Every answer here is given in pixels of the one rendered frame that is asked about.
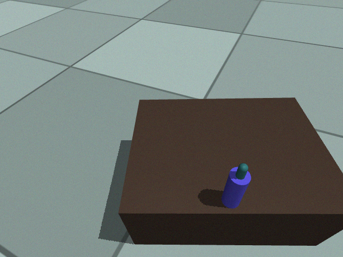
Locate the bottle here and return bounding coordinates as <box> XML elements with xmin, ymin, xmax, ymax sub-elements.
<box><xmin>221</xmin><ymin>163</ymin><xmax>251</xmax><ymax>209</ymax></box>

